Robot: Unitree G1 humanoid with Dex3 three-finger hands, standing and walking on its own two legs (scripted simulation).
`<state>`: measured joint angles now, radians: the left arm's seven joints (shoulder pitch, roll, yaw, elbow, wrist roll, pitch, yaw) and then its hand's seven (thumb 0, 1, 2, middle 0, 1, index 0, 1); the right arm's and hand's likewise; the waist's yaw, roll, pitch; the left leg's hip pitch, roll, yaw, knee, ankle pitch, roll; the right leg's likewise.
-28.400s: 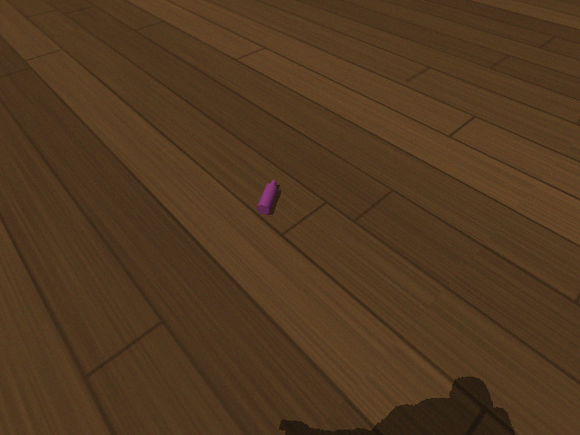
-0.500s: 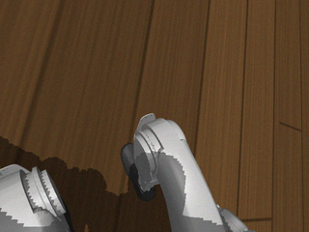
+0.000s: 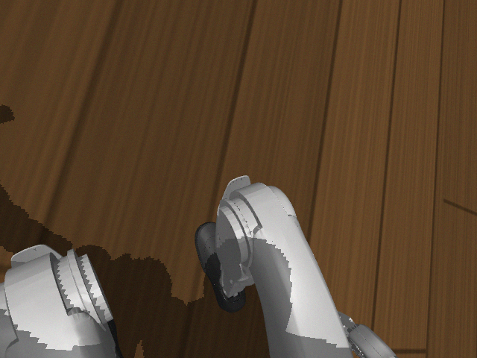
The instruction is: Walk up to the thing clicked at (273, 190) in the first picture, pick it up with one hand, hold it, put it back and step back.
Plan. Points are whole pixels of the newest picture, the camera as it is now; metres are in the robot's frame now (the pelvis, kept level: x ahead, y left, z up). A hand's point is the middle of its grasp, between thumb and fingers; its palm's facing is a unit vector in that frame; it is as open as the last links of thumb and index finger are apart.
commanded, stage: settle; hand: left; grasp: from above
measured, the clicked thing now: out of the picture +0.50 +0.34 -0.27
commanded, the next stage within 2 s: lift in 0.54 s
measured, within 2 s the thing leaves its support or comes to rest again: neither
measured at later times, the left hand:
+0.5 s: hand out of the picture +0.47 +0.36 -0.13, palm faces -0.44 -0.08 -0.90, open 8.7 cm
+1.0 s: hand out of the picture +0.44 +0.36 -0.06, palm faces -0.46 -0.12 -0.88, open 8.7 cm
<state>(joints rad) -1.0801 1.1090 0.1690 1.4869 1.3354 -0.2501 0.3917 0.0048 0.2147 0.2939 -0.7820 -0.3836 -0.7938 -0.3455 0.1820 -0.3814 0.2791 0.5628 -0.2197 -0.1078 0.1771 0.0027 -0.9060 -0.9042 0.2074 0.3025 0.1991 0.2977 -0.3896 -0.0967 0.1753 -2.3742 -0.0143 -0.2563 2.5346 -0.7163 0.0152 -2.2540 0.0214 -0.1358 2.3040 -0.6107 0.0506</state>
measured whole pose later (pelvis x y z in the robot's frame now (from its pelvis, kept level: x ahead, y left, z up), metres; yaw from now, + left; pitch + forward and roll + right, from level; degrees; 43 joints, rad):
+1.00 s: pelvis -0.01 +0.00 +0.06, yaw +7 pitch +36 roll -11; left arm -0.94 0.81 0.06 1.10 1.16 -0.20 0.03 0.00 0.26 0.14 -0.87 -0.25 -0.88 -0.22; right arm 0.24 -0.32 0.08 0.58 -0.07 0.10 0.09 0.01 -0.92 -0.91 0.21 0.30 0.20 0.30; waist -0.26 0.06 -0.07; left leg -2.26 -0.03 -0.12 2.26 -0.64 0.03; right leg -2.17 -0.04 -0.04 2.13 -0.60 0.04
